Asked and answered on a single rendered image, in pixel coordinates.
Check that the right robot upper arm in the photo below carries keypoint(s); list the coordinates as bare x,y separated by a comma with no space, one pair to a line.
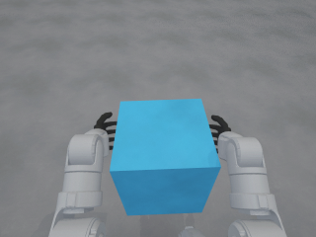
254,228

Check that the left robot upper arm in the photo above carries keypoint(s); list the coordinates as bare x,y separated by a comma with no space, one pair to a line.
79,227

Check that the right robot forearm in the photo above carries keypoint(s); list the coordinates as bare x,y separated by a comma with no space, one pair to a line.
250,191

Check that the left robot hand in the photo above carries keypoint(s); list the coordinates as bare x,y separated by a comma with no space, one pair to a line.
101,124

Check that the right robot hand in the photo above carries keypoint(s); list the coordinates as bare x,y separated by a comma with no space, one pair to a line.
220,129

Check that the carton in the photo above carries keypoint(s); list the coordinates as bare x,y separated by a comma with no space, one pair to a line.
164,159

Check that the left robot forearm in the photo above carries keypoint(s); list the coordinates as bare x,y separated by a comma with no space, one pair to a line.
81,190

